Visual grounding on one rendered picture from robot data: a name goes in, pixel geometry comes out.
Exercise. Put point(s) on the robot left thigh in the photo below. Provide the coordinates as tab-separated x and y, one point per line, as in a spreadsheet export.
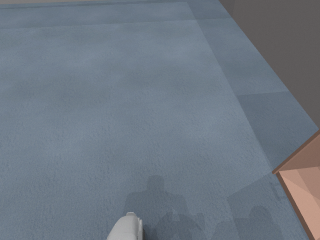
127	228

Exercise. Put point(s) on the wardrobe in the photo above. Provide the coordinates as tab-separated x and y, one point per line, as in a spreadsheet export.
299	176

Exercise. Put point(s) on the left robot shin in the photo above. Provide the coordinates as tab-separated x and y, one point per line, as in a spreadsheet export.
130	214

